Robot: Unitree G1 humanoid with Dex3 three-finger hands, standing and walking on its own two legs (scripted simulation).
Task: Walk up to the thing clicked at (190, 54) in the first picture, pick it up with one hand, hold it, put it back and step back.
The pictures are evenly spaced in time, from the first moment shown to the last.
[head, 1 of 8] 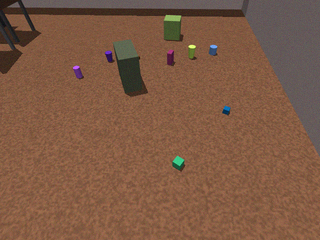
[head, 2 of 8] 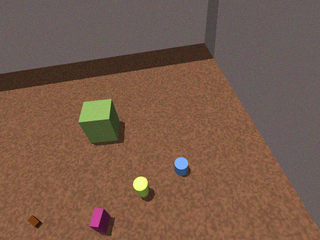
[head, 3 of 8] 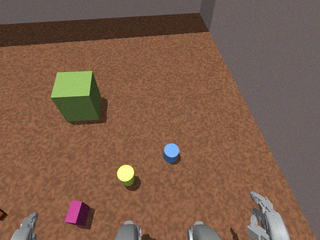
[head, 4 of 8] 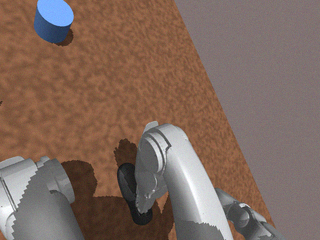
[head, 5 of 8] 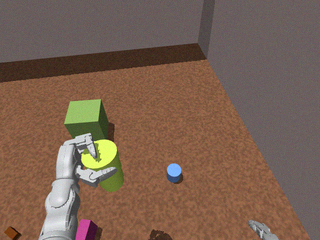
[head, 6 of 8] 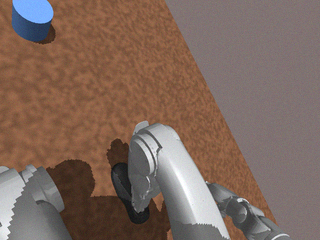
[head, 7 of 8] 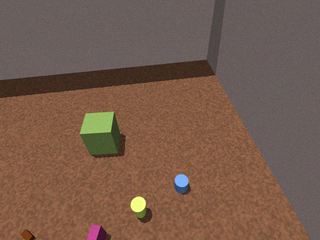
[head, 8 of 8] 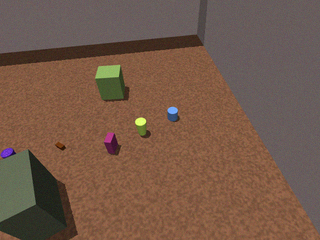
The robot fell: no
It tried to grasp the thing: yes
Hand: left
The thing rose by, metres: 0.66
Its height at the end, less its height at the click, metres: +0.00
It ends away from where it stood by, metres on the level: 0.02
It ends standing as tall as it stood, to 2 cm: yes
